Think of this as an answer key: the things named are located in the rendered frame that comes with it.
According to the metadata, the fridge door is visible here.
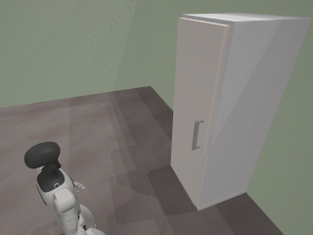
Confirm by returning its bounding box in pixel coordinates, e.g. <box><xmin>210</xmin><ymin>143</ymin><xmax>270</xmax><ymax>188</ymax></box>
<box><xmin>170</xmin><ymin>18</ymin><xmax>232</xmax><ymax>205</ymax></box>

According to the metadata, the left robot upper arm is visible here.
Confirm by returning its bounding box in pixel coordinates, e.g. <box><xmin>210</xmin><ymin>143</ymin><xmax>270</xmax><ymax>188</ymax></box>
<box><xmin>35</xmin><ymin>165</ymin><xmax>44</xmax><ymax>174</ymax></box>

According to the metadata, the humanoid robot head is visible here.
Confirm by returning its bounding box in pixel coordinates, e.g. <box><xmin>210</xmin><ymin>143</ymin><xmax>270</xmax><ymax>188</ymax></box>
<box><xmin>24</xmin><ymin>141</ymin><xmax>65</xmax><ymax>193</ymax></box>

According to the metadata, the robot left hand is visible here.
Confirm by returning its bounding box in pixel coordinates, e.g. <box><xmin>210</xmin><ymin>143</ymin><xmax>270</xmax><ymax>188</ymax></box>
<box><xmin>73</xmin><ymin>182</ymin><xmax>86</xmax><ymax>195</ymax></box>

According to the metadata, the handle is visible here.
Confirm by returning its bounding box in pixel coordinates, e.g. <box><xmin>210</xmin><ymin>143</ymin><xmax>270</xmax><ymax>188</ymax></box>
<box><xmin>192</xmin><ymin>120</ymin><xmax>204</xmax><ymax>151</ymax></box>

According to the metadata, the left robot thigh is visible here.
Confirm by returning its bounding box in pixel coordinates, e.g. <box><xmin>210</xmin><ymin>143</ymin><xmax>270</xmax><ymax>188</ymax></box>
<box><xmin>80</xmin><ymin>204</ymin><xmax>95</xmax><ymax>230</ymax></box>

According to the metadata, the right robot upper arm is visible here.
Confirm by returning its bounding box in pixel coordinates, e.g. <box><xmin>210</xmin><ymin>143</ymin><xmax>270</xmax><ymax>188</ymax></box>
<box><xmin>54</xmin><ymin>188</ymin><xmax>87</xmax><ymax>235</ymax></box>

